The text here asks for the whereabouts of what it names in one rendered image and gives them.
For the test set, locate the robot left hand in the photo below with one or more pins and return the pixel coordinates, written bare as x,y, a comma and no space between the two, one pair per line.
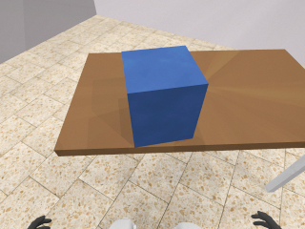
39,221

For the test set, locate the carton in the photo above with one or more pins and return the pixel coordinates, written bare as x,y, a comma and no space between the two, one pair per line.
166,91

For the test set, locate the left robot thigh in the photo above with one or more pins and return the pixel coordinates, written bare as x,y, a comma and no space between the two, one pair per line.
123,224

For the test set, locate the table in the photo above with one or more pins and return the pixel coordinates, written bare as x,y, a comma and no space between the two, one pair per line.
255,100

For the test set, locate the robot right hand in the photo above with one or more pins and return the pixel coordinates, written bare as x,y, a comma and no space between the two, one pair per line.
268,221

